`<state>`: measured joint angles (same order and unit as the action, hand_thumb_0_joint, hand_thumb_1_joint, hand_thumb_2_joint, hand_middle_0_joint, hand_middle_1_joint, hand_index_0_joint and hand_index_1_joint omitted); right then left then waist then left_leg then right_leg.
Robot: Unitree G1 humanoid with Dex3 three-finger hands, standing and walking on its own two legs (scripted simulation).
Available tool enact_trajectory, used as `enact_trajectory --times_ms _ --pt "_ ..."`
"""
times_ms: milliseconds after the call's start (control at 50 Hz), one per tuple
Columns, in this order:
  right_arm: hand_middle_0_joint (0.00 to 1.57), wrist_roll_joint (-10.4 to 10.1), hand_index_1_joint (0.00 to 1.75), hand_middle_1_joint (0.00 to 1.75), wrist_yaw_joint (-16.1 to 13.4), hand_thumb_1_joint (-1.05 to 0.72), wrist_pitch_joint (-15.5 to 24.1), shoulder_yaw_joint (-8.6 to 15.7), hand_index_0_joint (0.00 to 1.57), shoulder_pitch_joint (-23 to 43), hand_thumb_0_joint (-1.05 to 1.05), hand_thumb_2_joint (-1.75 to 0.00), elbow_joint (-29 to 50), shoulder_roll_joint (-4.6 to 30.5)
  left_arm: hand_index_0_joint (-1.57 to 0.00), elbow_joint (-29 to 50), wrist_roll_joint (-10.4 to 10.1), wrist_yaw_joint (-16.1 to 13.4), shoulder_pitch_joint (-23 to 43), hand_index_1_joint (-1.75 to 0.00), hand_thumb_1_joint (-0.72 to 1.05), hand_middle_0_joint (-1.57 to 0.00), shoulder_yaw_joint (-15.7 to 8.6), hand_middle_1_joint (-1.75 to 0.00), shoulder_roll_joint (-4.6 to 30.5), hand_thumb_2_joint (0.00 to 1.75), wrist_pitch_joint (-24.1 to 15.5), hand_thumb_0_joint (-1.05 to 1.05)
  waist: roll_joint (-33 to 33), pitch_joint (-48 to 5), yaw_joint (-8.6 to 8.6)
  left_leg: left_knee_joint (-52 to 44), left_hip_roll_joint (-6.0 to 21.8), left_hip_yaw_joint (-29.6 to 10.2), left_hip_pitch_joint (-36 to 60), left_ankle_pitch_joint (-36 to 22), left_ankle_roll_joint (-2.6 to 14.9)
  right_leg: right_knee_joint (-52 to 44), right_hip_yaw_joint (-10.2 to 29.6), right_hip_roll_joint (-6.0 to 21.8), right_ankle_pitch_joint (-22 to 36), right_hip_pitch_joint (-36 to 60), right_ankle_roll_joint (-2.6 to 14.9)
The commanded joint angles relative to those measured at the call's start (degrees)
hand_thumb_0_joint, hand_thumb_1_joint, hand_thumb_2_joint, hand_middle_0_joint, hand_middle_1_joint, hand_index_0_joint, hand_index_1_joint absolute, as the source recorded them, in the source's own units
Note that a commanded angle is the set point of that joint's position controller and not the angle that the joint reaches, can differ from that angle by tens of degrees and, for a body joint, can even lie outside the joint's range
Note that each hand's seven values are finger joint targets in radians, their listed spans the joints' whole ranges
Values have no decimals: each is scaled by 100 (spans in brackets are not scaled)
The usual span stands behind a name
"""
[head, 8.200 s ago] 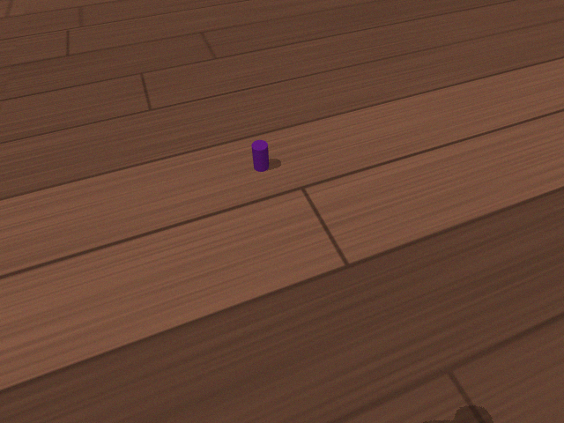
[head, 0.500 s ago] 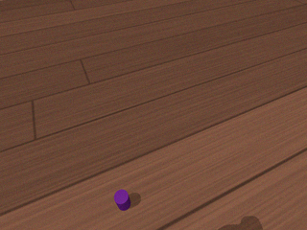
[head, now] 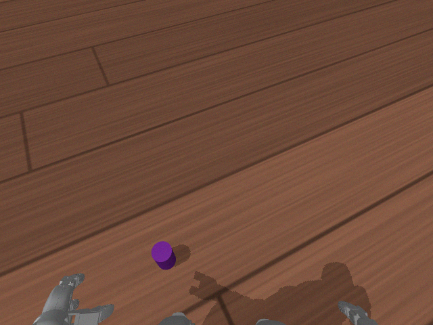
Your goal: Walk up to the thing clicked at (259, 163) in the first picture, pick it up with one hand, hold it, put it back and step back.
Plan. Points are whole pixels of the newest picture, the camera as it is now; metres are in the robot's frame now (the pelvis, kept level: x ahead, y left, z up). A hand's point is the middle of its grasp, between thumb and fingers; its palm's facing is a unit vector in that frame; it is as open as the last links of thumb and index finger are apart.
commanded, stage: go down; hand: left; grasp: from the side
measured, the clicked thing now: (164, 256) +0.40 +0.22 -0.68
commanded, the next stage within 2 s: none
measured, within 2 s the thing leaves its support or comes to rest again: neither
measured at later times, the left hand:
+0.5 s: hand out of the picture +0.14 +0.29 -0.19, palm faces +0.01 -0.92 -0.38, open 16.0 cm
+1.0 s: hand (93, 279) +0.25 +0.32 -0.28, palm faces +0.01 -0.88 -0.47, open 16.1 cm
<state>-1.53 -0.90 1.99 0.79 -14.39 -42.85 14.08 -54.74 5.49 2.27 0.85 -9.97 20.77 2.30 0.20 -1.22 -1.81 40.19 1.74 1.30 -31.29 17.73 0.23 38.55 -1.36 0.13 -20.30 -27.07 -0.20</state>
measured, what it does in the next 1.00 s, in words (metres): lowers itself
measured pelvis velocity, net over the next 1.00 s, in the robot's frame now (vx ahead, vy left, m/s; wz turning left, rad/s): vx -0.04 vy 0.00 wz -0.04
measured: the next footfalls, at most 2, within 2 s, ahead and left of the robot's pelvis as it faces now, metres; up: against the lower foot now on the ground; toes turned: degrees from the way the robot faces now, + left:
none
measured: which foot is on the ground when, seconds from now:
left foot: down 0.00-1.00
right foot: down 0.00-1.00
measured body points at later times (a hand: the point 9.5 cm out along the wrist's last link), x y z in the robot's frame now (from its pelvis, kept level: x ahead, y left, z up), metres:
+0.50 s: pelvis +0.00 +0.00 -0.06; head +0.10 +0.02 +0.38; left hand +0.14 +0.33 -0.16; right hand +0.18 -0.26 -0.14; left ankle +0.02 +0.11 -0.72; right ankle -0.01 -0.13 -0.72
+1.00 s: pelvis -0.04 +0.00 -0.19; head +0.14 +0.02 +0.23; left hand +0.24 +0.37 -0.24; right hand +0.14 -0.27 -0.30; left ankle +0.02 +0.11 -0.72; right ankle -0.01 -0.13 -0.72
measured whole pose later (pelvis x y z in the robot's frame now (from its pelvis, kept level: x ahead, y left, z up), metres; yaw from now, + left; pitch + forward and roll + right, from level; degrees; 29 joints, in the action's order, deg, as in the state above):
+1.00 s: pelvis -0.04 +0.00 -0.19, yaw -2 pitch +31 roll -3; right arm 0.6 0.5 6.9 1.5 -5.8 -35.2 15.8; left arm -36.8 5.6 9.8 5.1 -23.9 30.1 -10.6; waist -0.2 -8.9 -1.1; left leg 94.1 3.4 -1.6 -88.8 36.1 0.3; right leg 93.1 -2.9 -0.7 -40.2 -83.5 0.3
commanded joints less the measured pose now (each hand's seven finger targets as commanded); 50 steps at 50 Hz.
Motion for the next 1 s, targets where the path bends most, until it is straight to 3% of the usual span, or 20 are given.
enact_trajectory --times_ms 0,60,100,120,140,180,240,340,380,400,420,460,480,540,600,700,780,860,920,980 --pt "20 -25 30 30 -49 -90 293 378 20 234 0 -89 1088 1000 -2 811 63 -25 -411 -47 -32 -1 -402 -49 1124 53 166 0 -212 -1103 211 49 -138 -121 159 -645 12 102 -90 -138 547 -313 217" --pt "20 1 30 30 -60 -85 422 430 20 76 0 -89 1248 983 -2 1575 7 15 -345 -33 -40 -1 -543 -34 1143 36 86 0 -203 -1474 134 522 -84 -183 -32 -747 42 642 -95 -147 607 -709 198" --pt "20 3 30 30 -99 -97 498 448 20 55 0 -94 1331 1002 -12 1806 17 22 -550 -49 -39 -10 -753 -50 1344 52 81 0 -349 -1638 128 724 -78 -210 -85 -723 40 891 -74 -135 556 -933 197" --pt "20 7 30 30 -122 -91 538 435 20 74 0 -90 1382 930 -6 2340 25 65 -362 -57 -42 -4 -557 -58 1213 60 60 0 -460 -1732 88 842 -80 -184 -90 -780 45 973 -46 -114 643 -1051 190" --pt "20 14 30 30 -157 -99 566 461 20 42 0 -94 1419 946 -14 2526 25 59 -469 -65 -42 -12 -619 -66 1266 68 87 0 -429 -1882 16 902 -78 -187 -40 -797 50 1002 -33 -121 694 -1085 171" --pt "20 10 30 30 -205 -83 614 452 20 53 0 -88 1464 937 -2 2646 65 85 -918 -49 -45 -2 -689 -50 1288 52 227 0 -416 -1850 38 986 -75 -171 -82 -862 68 1022 -12 -102 767 -1109 151" --pt "20 22 30 30 -247 -82 660 431 20 75 0 -88 1525 928 -2 2893 11 88 -1189 -25 -47 -2 -826 -26 1352 28 416 0 -288 -1880 59 1151 -81 -167 -233 -902 93 1060 7 -94 855 -1062 118" --pt "20 75 30 30 -303 -95 775 387 20 185 0 -94 1610 884 -10 3105 17 198 -1267 -52 -45 -10 -888 -54 1376 50 491 0 -425 -1683 10 1424 -65 -198 -614 -754 96 1324 -19 -76 687 -1463 136" --pt "20 112 30 30 -297 -86 802 386 20 140 0 -89 1577 882 -6 2972 34 282 -1514 -36 -49 -5 -981 -38 1423 34 441 0 -527 -1577 29 1528 -50 -214 -796 -607 86 1502 -26 -83 489 -1681 151" --pt "20 122 30 30 -293 -94 866 385 20 205 0 -94 1673 852 -10 3297 0 334 -1308 -44 -47 -10 -845 -46 1300 42 362 0 -643 -1652 -3 1615 -57 -202 -815 -629 77 1577 -34 -82 529 -1774 152" --pt "20 138 30 30 -278 -87 881 403 20 170 0 -89 1650 873 -7 2966 -9 348 -1660 -36 -48 -6 -921 -38 1250 34 365 0 -540 -1679 -17 1663 -35 -245 -831 -668 83 1672 -59 -92 509 -1831 157" --pt "20 148 30 30 -252 -96 917 410 20 205 0 -93 1715 862 -9 3169 -47 386 -1667 -45 -45 -9 -1038 -46 1353 41 259 0 -621 -1765 28 1768 -43 -245 -962 -565 82 1778 -51 -89 432 -1957 163" --pt "20 153 30 30 -243 -90 940 402 20 225 0 -89 1791 826 -8 3477 -67 419 -1703 -47 -45 -6 -881 -49 1200 43 202 0 -629 -1825 55 1840 -49 -245 -1006 -592 83 1841 -58 -97 471 -2023 164" --pt "20 169 30 30 -206 -99 983 425 20 272 0 -93 1754 885 -9 3461 -11 397 -1351 -55 -48 -10 -1004 -57 1397 52 40 0 -632 -1875 -34 2063 -1 -333 -1256 -500 70 2176 -87 -126 301 -2415 171" --pt "20 186 30 30 -177 -88 1006 436 20 362 0 -89 1763 889 -7 3324 107 346 -987 -34 -52 -6 -1122 -35 1526 31 -230 0 -501 -2048 -34 2560 -17 -323 -1734 -337 116 2591 -68 -127 212 -2870 162" --pt "20 208 30 30 -127 -100 1066 489 20 379 0 -93 1637 1024 -4 3125 137 356 -296 -63 -48 -7 -1421 -64 1956 59 -938 0 -594 -2782 54 3331 -50 -359 -2357 -288 150 3430 3 -128 112 -3653 185" --pt "20 207 30 30 -80 -89 984 532 20 362 0 -89 1508 1118 -5 2845 300 464 -97 -41 -43 -5 -1456 -41 2092 40 -1244 0 -740 -3185 129 3620 -13 -485 -2438 -353 93 3887 -35 -122 10 -4164 221" --pt "20 173 30 30 5 -87 815 547 20 412 0 -89 1445 1247 -4 2448 112 504 -150 -27 -39 -5 -2091 -27 2551 27 -1432 0 -544 -3600 384 3977 -8 -543 -2692 -524 144 4175 -70 -159 73 -4358 228" --pt "20 180 30 30 74 -87 693 531 20 434 0 -89 1411 1250 -5 2398 -73 671 99 -27 -41 -5 -2182 -28 2615 26 -1511 0 -558 -3868 391 4294 -8 -568 -2888 -674 176 4443 -89 -174 173 -4554 236" --pt "20 173 30 30 88 -87 612 498 20 461 0 -89 1355 1232 -5 2179 -224 855 553 -26 -38 -5 -2314 -27 2805 26 -1684 0 -352 -3724 302 4576 -30 -463 -3519 -209 242 4481 -24 -178 -14 -4587 200"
